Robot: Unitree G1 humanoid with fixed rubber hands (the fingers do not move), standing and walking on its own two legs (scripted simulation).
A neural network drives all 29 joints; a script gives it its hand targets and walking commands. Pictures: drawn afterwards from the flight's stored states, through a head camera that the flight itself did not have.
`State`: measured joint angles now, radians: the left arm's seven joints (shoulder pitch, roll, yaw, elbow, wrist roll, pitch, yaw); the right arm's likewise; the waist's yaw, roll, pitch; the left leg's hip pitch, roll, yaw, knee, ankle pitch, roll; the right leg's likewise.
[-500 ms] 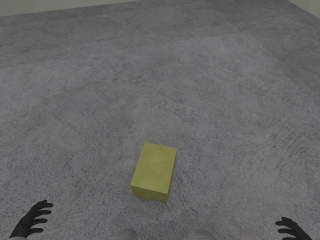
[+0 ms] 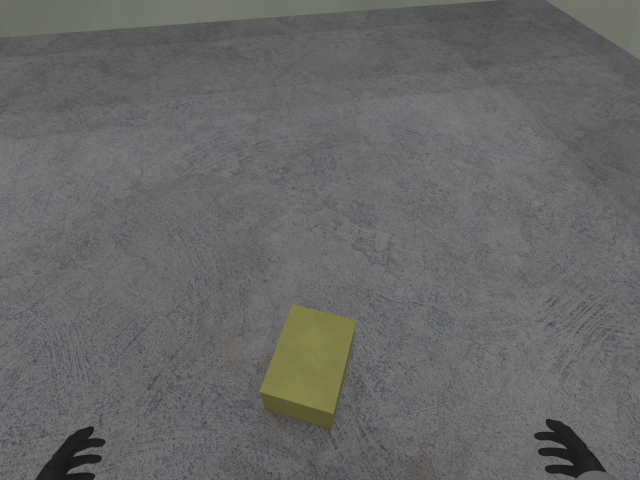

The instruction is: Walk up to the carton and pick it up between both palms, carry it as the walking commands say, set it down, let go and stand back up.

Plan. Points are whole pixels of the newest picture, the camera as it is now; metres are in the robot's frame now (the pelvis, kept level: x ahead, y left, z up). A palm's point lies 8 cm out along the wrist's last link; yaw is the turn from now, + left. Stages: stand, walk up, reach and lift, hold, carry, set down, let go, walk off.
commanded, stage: walk up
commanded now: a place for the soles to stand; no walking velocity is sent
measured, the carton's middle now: (311, 364) +0.53 +0.03 -0.70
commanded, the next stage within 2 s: none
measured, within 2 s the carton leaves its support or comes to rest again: neither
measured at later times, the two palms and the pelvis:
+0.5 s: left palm out of the picture +0.15 +0.46 -0.09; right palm (500, 478) +0.14 -0.22 -0.09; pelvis +0.05 +0.12 -0.02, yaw -8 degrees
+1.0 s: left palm (47, 351) +0.31 +0.42 -0.09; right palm out of the picture +0.12 -0.23 -0.08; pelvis +0.09 +0.13 -0.01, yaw -16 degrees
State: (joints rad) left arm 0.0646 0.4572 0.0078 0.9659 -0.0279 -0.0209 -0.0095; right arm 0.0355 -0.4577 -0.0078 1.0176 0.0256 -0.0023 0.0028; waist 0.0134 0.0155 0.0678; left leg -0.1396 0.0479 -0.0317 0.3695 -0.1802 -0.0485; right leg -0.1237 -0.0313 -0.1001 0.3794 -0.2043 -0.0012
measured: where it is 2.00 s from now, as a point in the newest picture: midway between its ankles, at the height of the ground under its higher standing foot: outside the picture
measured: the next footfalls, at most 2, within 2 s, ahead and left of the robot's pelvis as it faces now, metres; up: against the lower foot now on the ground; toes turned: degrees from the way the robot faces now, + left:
left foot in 0.34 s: +0.15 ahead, +0.27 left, +0.00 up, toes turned -19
right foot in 0.56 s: +0.07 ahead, +0.02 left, +0.00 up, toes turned -13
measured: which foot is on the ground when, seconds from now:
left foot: down 0.00-0.06, up 0.08-0.32, down 0.34-1.00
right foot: down 0.00-0.34, up 0.36-0.54, down 0.56-1.00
